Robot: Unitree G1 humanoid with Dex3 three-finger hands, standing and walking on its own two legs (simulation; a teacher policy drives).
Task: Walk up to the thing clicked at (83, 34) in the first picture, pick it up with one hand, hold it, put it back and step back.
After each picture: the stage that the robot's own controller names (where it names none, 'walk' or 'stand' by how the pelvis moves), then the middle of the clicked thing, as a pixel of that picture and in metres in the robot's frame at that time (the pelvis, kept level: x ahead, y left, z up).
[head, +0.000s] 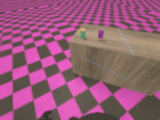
stand; (82, 33) +1.02 +0.16 -0.03
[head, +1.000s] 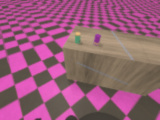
walk; (77, 38) +0.89 +0.17 -0.02
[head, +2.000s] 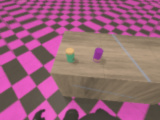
stand; (70, 55) +0.52 +0.20 -0.01
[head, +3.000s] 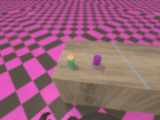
stand; (70, 61) +0.50 +0.21 -0.03
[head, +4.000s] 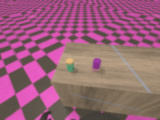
stand; (70, 65) +0.48 +0.20 -0.03
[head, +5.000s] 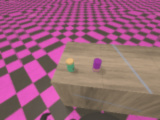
stand; (70, 65) +0.48 +0.20 -0.03
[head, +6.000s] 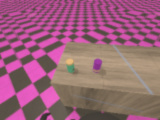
stand; (70, 65) +0.47 +0.20 -0.03
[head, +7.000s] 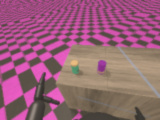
rise first; (75, 67) +0.47 +0.19 -0.03
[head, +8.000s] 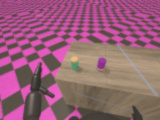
go down; (74, 63) +0.49 +0.18 -0.02
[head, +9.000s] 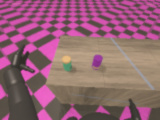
go down; (67, 63) +0.45 +0.18 +0.00
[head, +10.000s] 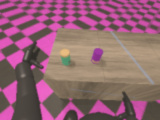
close in; (65, 57) +0.47 +0.18 +0.02
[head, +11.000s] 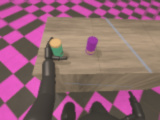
close; (57, 48) +0.50 +0.20 +0.06
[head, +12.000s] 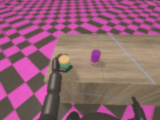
lift; (65, 64) +0.39 +0.17 +0.08
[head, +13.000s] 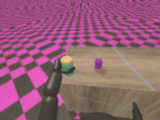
lift; (68, 66) +0.33 +0.16 +0.17
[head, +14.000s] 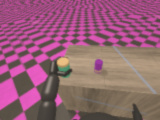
hold; (64, 68) +0.32 +0.18 +0.15
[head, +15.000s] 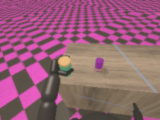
hold; (65, 67) +0.32 +0.17 +0.16
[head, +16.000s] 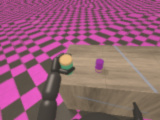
crouch; (67, 65) +0.32 +0.16 +0.18
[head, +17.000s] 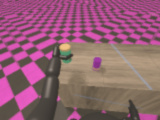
crouch; (66, 53) +0.43 +0.18 +0.16
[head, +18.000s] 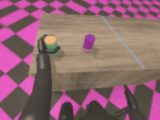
lower; (52, 46) +0.52 +0.20 +0.05
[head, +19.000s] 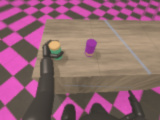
lower; (56, 50) +0.49 +0.20 +0.05
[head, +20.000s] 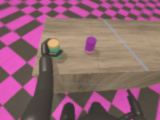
lower; (55, 49) +0.50 +0.20 +0.05
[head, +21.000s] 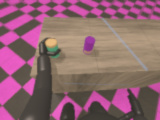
lower; (53, 48) +0.50 +0.21 +0.05
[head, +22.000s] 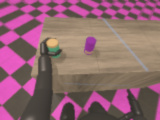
loosen; (54, 48) +0.50 +0.20 +0.05
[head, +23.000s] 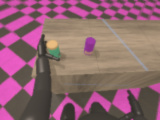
withdraw; (54, 50) +0.50 +0.20 +0.05
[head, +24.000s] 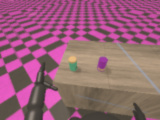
sink last; (73, 63) +0.47 +0.18 +0.01
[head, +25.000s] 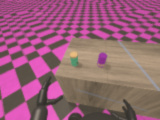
stand; (74, 59) +0.51 +0.19 +0.01
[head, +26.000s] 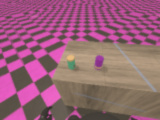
stand; (71, 62) +0.49 +0.19 +0.00
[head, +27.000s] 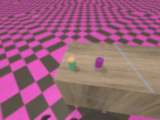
stand; (72, 63) +0.50 +0.20 -0.03
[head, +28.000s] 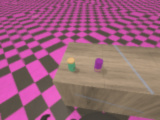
stand; (71, 64) +0.49 +0.20 -0.03
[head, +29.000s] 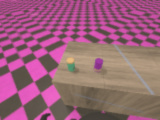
stand; (71, 64) +0.48 +0.20 -0.03
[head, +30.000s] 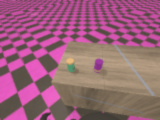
stand; (70, 65) +0.47 +0.20 -0.03
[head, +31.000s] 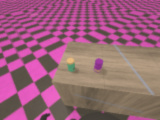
walk; (71, 64) +0.48 +0.20 -0.03
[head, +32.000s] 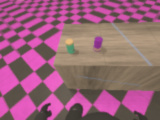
walk; (70, 46) +0.59 +0.21 +0.00
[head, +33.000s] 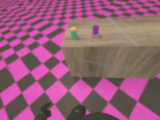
walk; (74, 33) +0.85 +0.25 -0.01
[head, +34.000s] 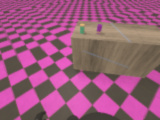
stand; (82, 28) +1.13 +0.19 -0.01
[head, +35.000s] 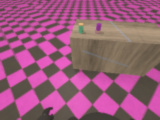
stand; (81, 28) +1.11 +0.19 -0.03
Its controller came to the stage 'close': yes
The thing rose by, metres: 0.21
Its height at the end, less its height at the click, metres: +0.00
